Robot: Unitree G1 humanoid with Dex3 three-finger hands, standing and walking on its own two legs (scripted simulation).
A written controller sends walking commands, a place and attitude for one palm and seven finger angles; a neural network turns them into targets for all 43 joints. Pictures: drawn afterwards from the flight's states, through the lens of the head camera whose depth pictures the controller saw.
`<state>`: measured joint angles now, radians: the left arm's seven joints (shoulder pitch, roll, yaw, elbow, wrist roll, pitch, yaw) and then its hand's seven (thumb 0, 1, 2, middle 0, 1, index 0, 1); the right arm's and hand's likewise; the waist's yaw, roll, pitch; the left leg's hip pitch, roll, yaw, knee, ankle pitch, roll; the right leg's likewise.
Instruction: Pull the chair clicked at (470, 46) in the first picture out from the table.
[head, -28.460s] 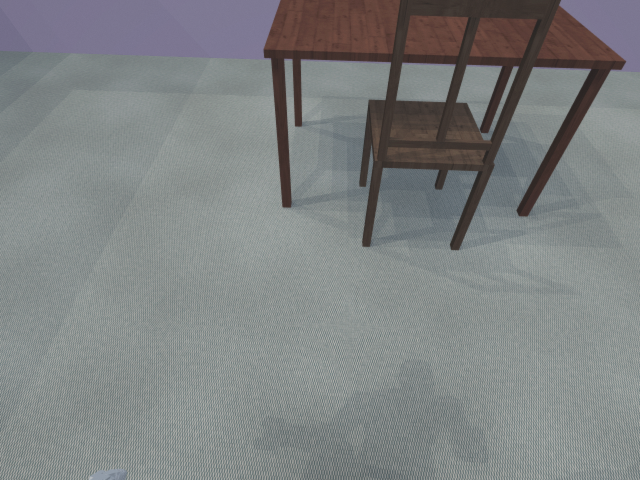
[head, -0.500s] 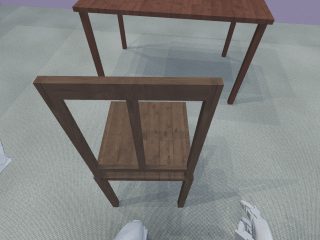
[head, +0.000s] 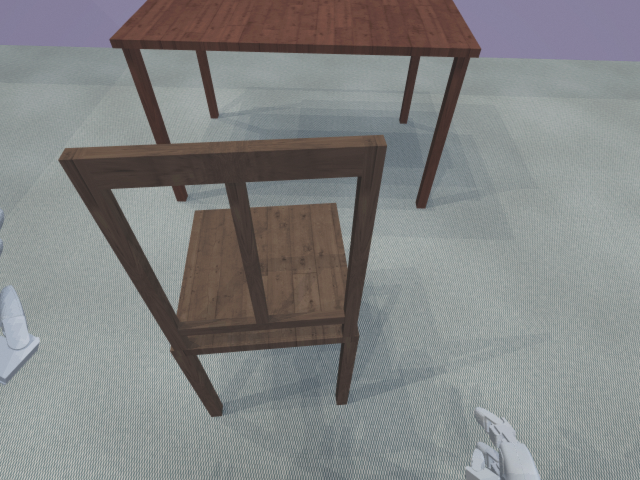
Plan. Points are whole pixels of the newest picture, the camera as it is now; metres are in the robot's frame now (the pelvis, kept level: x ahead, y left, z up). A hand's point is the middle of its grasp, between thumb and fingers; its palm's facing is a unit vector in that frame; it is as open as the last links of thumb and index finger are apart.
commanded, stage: stop stepping back and stand still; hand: left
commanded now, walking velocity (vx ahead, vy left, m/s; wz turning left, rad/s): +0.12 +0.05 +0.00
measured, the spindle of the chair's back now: (251, 263) +0.45 +0.15 -0.04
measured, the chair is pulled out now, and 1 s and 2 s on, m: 0.69 0.69 0.69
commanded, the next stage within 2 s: let the arm hang, fingers relaxed in 0.40 s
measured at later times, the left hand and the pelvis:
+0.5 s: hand (36, 331) +0.21 +0.27 +0.17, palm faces +0.42 -0.78 -0.47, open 7.4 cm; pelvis +0.01 +0.01 +0.01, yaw +0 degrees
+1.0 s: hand out of the picture -0.01 +0.20 -0.17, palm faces +0.07 -0.97 -0.22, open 7.1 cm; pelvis +0.02 +0.00 +0.00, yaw +2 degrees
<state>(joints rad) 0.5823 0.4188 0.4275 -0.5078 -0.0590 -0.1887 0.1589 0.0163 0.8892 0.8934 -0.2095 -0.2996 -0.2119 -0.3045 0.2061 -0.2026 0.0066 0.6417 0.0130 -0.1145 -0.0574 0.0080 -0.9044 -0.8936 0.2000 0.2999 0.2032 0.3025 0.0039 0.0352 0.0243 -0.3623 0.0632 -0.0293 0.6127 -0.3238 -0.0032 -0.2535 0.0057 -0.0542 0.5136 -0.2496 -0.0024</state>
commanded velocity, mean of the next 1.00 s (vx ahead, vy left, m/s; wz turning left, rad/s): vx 0.01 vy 0.00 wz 0.00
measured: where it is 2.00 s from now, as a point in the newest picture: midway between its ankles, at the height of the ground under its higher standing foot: outside the picture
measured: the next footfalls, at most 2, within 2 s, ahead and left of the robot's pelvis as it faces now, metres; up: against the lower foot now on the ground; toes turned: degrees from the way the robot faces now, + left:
none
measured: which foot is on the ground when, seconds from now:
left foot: down 0.00-1.00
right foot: down 0.00-1.00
